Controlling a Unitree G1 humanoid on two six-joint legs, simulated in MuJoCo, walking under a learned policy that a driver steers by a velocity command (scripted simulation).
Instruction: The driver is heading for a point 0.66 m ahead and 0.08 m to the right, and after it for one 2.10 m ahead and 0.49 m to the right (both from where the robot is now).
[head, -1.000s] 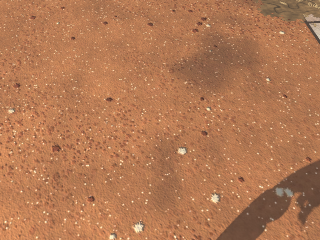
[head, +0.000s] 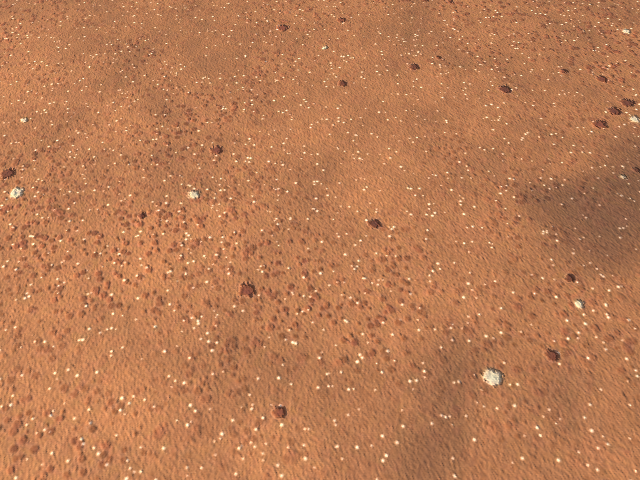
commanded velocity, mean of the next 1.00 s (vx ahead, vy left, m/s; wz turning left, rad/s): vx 0.19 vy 0.00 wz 0.03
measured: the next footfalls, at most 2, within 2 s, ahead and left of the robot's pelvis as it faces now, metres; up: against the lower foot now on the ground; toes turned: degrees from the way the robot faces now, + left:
left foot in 1.14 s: +0.41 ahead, +0.05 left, +0.00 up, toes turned +3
right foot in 1.68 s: +0.71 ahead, -0.11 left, +0.00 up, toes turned -11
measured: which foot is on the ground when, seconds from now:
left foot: down 0.00-0.68, up 0.70-1.00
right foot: down 0.00-1.00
